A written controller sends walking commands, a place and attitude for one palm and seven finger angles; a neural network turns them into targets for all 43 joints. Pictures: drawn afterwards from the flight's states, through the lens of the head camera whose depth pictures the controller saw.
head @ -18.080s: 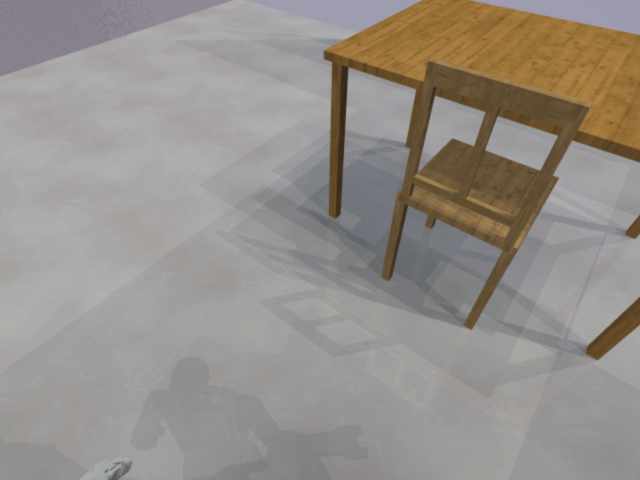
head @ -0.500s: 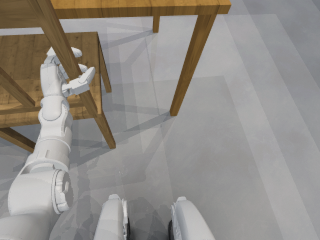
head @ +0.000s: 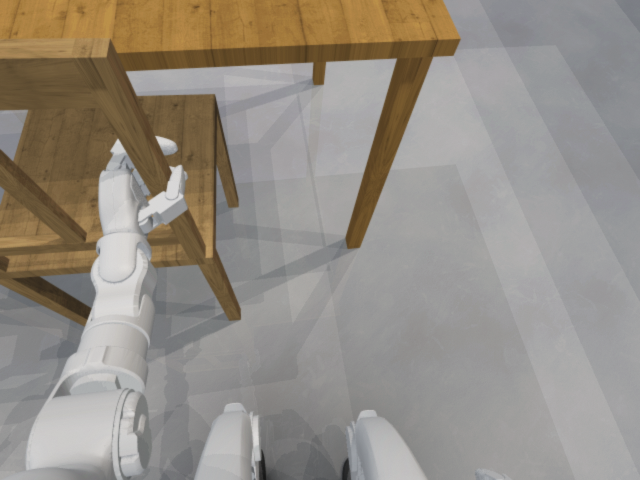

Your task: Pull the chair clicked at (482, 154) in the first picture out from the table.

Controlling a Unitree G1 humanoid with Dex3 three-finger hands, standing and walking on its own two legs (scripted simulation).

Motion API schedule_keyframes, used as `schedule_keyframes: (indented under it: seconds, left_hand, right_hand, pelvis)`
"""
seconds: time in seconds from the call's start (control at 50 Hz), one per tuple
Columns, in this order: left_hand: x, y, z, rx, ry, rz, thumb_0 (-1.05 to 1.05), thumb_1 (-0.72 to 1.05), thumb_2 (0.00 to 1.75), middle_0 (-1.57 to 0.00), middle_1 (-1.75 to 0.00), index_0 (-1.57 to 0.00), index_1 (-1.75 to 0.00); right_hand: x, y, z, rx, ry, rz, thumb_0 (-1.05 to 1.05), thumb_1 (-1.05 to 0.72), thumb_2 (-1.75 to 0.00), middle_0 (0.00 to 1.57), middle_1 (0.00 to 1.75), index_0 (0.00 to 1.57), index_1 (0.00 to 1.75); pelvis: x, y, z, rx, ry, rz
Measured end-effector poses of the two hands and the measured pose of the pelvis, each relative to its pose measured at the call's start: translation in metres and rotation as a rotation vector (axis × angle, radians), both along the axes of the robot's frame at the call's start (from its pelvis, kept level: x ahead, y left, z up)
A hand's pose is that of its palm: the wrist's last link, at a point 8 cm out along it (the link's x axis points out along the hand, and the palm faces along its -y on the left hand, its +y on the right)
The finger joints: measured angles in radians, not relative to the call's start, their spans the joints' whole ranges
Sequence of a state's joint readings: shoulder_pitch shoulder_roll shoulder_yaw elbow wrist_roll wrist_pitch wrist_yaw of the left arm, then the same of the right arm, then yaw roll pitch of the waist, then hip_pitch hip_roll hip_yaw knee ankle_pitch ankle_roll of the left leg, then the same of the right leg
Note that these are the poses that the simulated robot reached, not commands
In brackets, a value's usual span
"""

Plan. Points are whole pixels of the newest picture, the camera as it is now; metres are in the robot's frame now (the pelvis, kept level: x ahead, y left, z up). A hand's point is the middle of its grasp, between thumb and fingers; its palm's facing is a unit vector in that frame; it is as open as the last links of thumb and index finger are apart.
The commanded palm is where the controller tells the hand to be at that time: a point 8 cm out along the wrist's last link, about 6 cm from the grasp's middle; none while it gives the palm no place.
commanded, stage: hook a spindle and tug to test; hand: left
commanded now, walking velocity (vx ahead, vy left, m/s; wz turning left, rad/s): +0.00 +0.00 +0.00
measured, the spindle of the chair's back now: (22, 188) +0.48 +0.35 +0.01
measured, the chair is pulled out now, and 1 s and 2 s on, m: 0.01 0.11 0.20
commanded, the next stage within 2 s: step backward, pulling the chair out in 0.22 s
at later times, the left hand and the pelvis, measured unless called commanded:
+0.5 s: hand (171, 204) +0.44 +0.16 +0.04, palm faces +0.15 -0.99 -0.06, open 5.9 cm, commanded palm +0.42 +0.21 +0.03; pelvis +0.01 +0.00 +0.06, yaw +1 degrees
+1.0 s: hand (179, 261) +0.36 +0.14 +0.04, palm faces +0.02 -0.99 -0.13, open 5.9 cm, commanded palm +0.36 +0.20 +0.05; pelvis -0.04 +0.00 +0.10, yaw +0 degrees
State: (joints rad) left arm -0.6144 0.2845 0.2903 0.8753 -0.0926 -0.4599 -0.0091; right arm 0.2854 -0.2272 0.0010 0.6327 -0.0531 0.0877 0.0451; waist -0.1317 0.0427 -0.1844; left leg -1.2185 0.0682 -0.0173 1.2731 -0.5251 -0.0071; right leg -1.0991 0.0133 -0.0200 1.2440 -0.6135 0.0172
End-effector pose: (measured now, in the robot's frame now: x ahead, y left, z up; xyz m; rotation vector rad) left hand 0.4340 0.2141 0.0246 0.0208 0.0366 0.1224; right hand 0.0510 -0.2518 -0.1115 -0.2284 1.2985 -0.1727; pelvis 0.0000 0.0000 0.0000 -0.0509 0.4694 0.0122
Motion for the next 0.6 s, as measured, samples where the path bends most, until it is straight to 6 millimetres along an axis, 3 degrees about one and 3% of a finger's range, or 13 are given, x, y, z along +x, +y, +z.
schedule_keyframes:
  seconds: [0.18,0.36,0.42,0.52,0.6]
  left_hand:
    - [-0.006,-0.001,0.000,0.000,0.000,-0.008,0.01,0.65,0.80,-0.38,-1.44,-0.37,-1.45]
    - [-0.015,-0.002,0.002,0.013,0.020,-0.010,0.01,0.65,0.80,-0.38,-1.44,-0.37,-1.45]
    - [-0.016,-0.001,0.014,0.062,0.161,0.008,0.04,0.64,0.80,-0.36,-1.35,-0.37,-1.45]
    - [-0.026,-0.004,0.025,-0.009,0.327,0.044,0.09,0.65,0.77,-0.27,-1.09,-0.43,-1.45]
    - [-0.027,-0.006,0.030,0.026,0.403,0.005,0.11,0.63,0.74,-0.29,-1.04,-0.46,-1.45]
  right_hand:
    - [0.017,-0.001,-0.001,0.002,-0.039,0.020,0.00,-0.91,-0.90,0.20,0.30,0.20,0.30]
    - [0.021,0.000,0.001,0.010,-0.056,0.004,0.00,-0.91,-0.90,0.20,0.30,0.20,0.30]
    - [0.021,0.007,0.021,0.013,-0.054,-0.061,0.00,-0.91,-0.90,0.20,0.30,0.20,0.30]
    - [0.020,0.017,0.066,-0.002,-0.063,-0.082,0.00,-0.91,-0.90,0.20,0.30,0.20,0.30]
    - [0.014,0.014,0.088,-0.050,-0.048,-0.072,0.00,-0.91,-0.90,0.20,0.30,0.20,0.30]
  pelvis:
    - [0.001,-0.001,0.000,0.005,-0.003,0.002]
    - [0.001,-0.001,0.004,0.011,-0.031,0.001]
    - [0.002,0.001,0.026,0.015,-0.118,0.010]
    - [0.012,0.005,0.065,0.021,-0.174,0.007]
    - [0.012,0.010,0.082,0.007,-0.198,0.015]
